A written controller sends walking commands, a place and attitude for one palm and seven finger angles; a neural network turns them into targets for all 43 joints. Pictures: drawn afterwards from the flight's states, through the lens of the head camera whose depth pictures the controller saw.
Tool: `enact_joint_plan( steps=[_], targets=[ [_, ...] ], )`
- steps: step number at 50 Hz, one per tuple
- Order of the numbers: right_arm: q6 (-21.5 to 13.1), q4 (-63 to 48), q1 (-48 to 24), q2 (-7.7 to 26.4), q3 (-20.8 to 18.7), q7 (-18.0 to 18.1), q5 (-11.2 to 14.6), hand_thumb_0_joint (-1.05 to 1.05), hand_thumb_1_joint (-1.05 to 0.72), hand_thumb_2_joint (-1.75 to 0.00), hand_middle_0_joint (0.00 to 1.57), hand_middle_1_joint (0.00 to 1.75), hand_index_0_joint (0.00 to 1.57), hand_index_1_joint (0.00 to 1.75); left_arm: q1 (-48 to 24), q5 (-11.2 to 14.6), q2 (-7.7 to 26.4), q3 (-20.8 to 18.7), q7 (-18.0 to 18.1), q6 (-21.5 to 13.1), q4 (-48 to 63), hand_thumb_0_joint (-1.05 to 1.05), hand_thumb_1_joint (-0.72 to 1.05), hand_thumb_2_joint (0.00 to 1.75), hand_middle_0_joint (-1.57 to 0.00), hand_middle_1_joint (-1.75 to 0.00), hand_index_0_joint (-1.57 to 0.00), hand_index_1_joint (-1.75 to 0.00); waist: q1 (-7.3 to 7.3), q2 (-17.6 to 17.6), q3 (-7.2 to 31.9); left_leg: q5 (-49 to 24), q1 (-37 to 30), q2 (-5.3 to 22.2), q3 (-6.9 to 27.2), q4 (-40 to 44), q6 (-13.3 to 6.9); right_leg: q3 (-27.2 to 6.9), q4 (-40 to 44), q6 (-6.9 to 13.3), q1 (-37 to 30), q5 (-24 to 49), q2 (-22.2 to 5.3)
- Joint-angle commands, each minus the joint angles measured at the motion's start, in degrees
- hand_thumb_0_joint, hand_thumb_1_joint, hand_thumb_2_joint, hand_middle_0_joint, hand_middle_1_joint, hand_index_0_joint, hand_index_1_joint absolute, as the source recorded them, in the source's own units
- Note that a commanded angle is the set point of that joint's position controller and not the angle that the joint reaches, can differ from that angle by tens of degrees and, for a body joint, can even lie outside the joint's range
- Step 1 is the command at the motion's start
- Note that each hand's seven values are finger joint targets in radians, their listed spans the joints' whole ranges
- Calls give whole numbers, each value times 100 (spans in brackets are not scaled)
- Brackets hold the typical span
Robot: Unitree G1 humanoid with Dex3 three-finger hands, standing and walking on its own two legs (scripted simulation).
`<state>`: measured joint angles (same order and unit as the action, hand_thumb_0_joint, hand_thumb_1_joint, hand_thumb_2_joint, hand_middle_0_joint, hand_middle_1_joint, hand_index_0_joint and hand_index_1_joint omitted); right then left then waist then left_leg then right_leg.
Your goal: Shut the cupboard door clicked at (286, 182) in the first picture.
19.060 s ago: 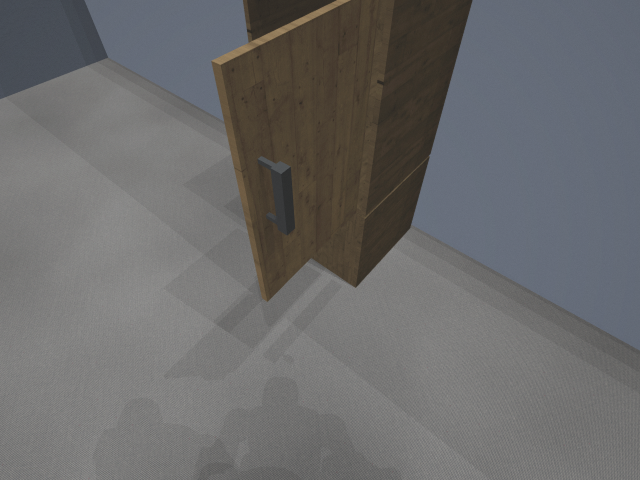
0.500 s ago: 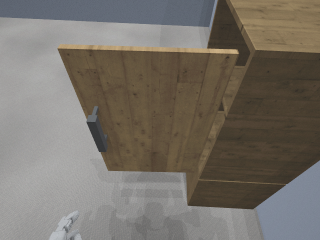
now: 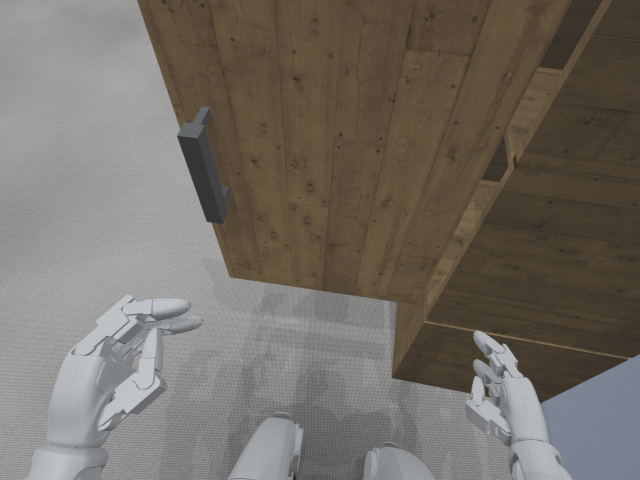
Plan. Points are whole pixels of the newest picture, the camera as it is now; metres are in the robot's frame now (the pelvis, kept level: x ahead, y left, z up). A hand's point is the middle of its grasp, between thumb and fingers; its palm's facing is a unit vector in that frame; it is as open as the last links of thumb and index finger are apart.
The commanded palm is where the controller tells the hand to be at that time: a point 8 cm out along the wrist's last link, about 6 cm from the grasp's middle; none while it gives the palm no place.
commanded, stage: raise the hand and make a fist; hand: left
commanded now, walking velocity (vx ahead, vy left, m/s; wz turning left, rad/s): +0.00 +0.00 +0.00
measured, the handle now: (210, 168) +0.46 +0.21 +0.11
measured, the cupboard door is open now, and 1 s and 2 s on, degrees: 92 92 92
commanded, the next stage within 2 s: bring the fist close to the handle in 1.30 s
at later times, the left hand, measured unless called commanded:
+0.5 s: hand (165, 347) +0.23 +0.20 +0.08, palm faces -0.10 -1.00 -0.01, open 3.2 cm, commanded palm +0.21 +0.26 +0.09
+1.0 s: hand (130, 308) +0.25 +0.23 +0.12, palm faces -0.02 -1.00 -0.04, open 3.1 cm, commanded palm +0.22 +0.27 +0.11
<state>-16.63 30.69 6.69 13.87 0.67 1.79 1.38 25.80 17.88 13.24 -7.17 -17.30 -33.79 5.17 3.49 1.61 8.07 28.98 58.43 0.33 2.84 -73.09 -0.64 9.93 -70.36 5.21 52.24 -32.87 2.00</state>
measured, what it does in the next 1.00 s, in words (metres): stands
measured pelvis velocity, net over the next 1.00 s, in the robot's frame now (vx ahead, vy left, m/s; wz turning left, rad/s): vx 0.02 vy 0.04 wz -0.02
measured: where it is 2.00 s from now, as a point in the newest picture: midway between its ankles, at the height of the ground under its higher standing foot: outside the picture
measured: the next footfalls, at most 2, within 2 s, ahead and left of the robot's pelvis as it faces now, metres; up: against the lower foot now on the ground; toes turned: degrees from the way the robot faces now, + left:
none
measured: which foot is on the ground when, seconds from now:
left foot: down 0.00-1.00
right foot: down 0.00-1.00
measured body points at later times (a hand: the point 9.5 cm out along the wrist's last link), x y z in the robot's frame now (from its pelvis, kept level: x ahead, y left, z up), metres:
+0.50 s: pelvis +0.02 +0.03 +0.02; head +0.09 +0.04 +0.47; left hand +0.23 +0.25 +0.08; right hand +0.19 -0.22 -0.05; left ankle +0.06 +0.11 -0.63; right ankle +0.02 -0.07 -0.63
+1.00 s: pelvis +0.02 +0.04 +0.04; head +0.06 +0.05 +0.49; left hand +0.25 +0.28 +0.12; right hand +0.19 -0.19 -0.03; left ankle +0.06 +0.11 -0.63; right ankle +0.02 -0.07 -0.63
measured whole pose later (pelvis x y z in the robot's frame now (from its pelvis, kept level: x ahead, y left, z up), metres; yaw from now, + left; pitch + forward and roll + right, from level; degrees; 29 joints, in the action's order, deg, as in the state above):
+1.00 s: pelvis +0.02 +0.04 +0.04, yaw -1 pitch +11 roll -3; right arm -9.7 28.3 15.7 14.2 2.8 1.8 2.2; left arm 20.4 17.2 15.1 -9.1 -13.3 -18.7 4.7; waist 0.4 2.6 7.3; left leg 25.6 46.3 -0.7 -0.5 -60.4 -3.9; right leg 6.0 -57.0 1.6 40.7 -27.8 1.4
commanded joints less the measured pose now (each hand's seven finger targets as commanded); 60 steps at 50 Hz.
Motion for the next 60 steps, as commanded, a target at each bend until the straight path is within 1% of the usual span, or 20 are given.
enact_joint_plan(
  steps=[1, 2, 4, 7, 10, 12, 14, 19, 22, 24, 28, 32, 37, 40, 42, 47, 51, 55, 57, 60],
  targets=[
    [4, -916, 306, 738, -409, 197, 199, 0, -90, -90, 20, 30, 20, 30, 188, -56, 757, -287, -405, 1109, 368, 0, 90, 90, -77, -92, -77, -92, -351, -452, 1113, -766, -712, -56, -39, 1001, -219, -1797, 2180, -590, -1212, 480, -294],
    [108, -985, 209, 693, -410, 201, 227, 0, -90, -90, 20, 30, 20, 30, 416, -50, 949, -592, -364, 1473, 262, 0, 90, 90, -79, -94, -79, -94, -130, -394, 1304, -983, -788, -92, -41, 1083, -209, -1865, 2155, -641, -1577, 845, -325],
    [284, -1179, 173, 553, -390, 188, 204, 0, -90, -90, 20, 30, 20, 30, 425, 59, 1027, -956, -133, 1836, 932, 0, 90, 90, -82, -98, -82, -98, 48, -297, 1709, -1397, -1088, -117, -49, 1283, -154, -1775, 2060, -703, -2107, 1708, -405],
    [347, -1109, 125, 359, -352, 184, 107, 0, -90, -90, 20, 30, 20, 30, 391, 138, 908, -1296, 506, 1594, 1426, 0, 90, 90, -88, -104, -88, -104, 173, -257, 1677, -1830, -1347, -66, 27, 1466, -99, -1361, 1712, -599, -2212, 2692, -257],
    [260, -944, 305, 354, -352, 116, 17, 0, -90, -90, 20, 30, 20, 30, 326, 51, 486, -840, 767, 883, 1406, 0, 90, 90, -93, -110, -93, -110, -78, -146, 1211, -1830, -1392, -40, 52, 1521, -58, -1050, 1490, -483, -1524, 2596, -149],
    [191, -841, 351, 488, -348, 87, -28, 0, -90, -90, 20, 30, 20, 30, 1, -66, 359, -444, 694, 465, 1262, 0, 90, 90, -97, -114, -97, -114, -347, -240, 888, -1574, -1256, -17, 87, 1362, -94, -1026, 1404, -459, -964, 2114, -110],
    [115, -821, 450, 613, -389, 73, -19, 0, -90, -90, 20, 30, 20, 30, 35, -88, 244, -107, 429, 239, 1002, 0, 90, 90, -101, -118, -101, -118, -471, -205, 921, -1250, -1222, -15, 110, 1338, -92, -1034, 1445, -436, -664, 1512, -113],
    [66, -1024, 523, 784, -431, 158, 98, 0, -90, -90, 20, 30, 20, 30, 82, 1, 725, -311, 38, 524, 1249, 0, 90, 90, -110, -128, -110, -128, -287, 103, 1442, -1061, -1607, -19, 148, 1653, -123, -1010, 1650, -338, -903, 958, -91],
    [155, -1085, 476, 742, -406, 192, 89, 0, -90, -90, 20, 30, 20, 30, 27, -22, 1147, -813, 366, 733, 1771, 0, 90, 90, -115, -134, -115, -134, -96, 397, 1706, -1332, -2042, 3, 236, 1932, -81, -791, 1545, -277, -1126, 1302, 0],
    [227, -1135, 486, 647, -367, 175, 72, 0, -90, -90, 20, 30, 20, 30, 84, -3, 911, -752, 632, 761, 2014, 0, 90, 90, -119, -138, -119, -138, -72, 604, 1642, -1575, -2362, 25, 290, 2102, -5, -651, 1510, -261, -1125, 1496, 19],
    [386, -1123, 514, 668, -316, 111, 45, 0, -90, -90, 20, 30, 20, 30, 108, -105, 416, -347, 861, 909, 1474, 0, 90, 90, -126, -146, -126, -146, -304, 271, 927, -1397, -2243, 87, 363, 2206, 29, -516, 1608, -295, -873, 1406, 68],
    [438, -1168, 575, 810, -267, 108, 72, 0, -90, -90, 20, 30, 20, 30, -222, -238, 338, 54, 497, 1168, 847, 0, 90, 90, -130, -150, -130, -150, -509, -11, 407, -637, -1891, 80, 411, 2280, -28, -569, 1815, -310, -724, 1016, 49],
    [375, -1286, 581, 827, -223, 158, 74, 0, -90, -90, 20, 30, 20, 30, -876, -182, 1017, -466, 348, 1188, 1491, 0, 90, 90, -130, -150, -130, -150, -310, 376, 1048, -877, -2321, 49, 442, 2387, -4, -650, 1854, -256, -1130, 1199, 43],
    [337, -1272, 554, 713, -152, 138, 50, 0, -90, -90, 20, 30, 20, 30, -879, -62, 1058, -696, 529, 1002, 1827, 0, 90, 90, -130, -150, -130, -150, -180, 744, 1268, -1165, -2653, 39, 431, 2489, 69, -628, 1863, -220, -1296, 1337, 50],
    [325, -1188, 539, 707, -141, 129, 28, 0, -90, -90, 20, 30, 20, 30, -797, -8, 1051, -797, 639, 952, 1721, 0, 90, 90, -130, -150, -130, -150, -183, 617, 1197, -1253, -2591, 33, 416, 2456, 56, -624, 1891, -216, -1348, 1434, 71],
    [354, -1109, 572, 805, -158, 81, 93, 0, -90, -90, 20, 30, 20, 30, -537, -57, 473, -196, 359, 1305, 628, 0, 90, 90, -130, -150, -130, -150, -392, 132, 509, -769, -2118, 38, 373, 2509, -6, -607, 2082, -277, -1195, 1158, 47],
    [313, -1209, 624, 882, -210, 113, 134, 0, -90, -90, 20, 30, 20, 30, -681, -26, 716, -297, 130, 1530, 716, 0, 90, 90, -130, -150, -130, -150, -342, -41, 764, -837, -2111, -11, 284, 2491, -62, -710, 2203, -306, -1448, 1161, -8],
    [241, -1184, 559, 763, -198, 122, 71, 0, -90, -90, 20, 30, 20, 30, -986, 57, 1070, -770, 378, 1090, 1497, 0, 90, 90, -130, -150, -130, -150, -167, 304, 1281, -1378, -2374, -31, 210, 2368, -28, -761, 2006, -258, -1640, 1536, -7],
    [240, -1097, 543, 741, -186, 114, 28, 0, -90, -90, 20, 30, 20, 30, -983, 54, 1154, -911, 563, 864, 1529, 0, 90, 90, -130, -150, -130, -150, -158, 327, 1147, -1380, -2301, -22, 212, 2320, -24, -759, 1936, -237, -1558, 1559, 21],
    [246, -1020, 530, 733, -183, 46, 36, 0, -90, -90, 20, 30, 20, 30, -773, 6, 760, -575, 606, 736, 1147, 0, 90, 90, -130, -150, -130, -150, -260, 388, 884, -1132, -2187, -4, 214, 2308, -9, -731, 1912, -253, -1287, 1347, 15]
  ],
)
